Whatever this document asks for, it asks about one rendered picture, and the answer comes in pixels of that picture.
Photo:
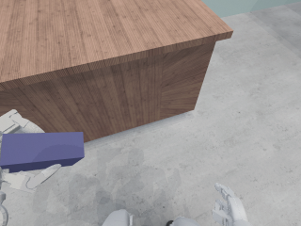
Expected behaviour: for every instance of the left robot thigh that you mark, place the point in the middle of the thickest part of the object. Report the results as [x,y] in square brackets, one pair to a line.
[119,218]

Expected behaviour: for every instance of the robot left hand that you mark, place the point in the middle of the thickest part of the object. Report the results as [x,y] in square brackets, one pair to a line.
[13,123]

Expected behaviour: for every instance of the table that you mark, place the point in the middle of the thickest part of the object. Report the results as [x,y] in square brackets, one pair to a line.
[104,66]

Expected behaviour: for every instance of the sponge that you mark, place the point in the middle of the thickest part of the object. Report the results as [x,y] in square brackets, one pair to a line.
[39,151]

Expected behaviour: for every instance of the robot right hand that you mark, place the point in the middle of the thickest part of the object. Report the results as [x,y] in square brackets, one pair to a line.
[233,210]

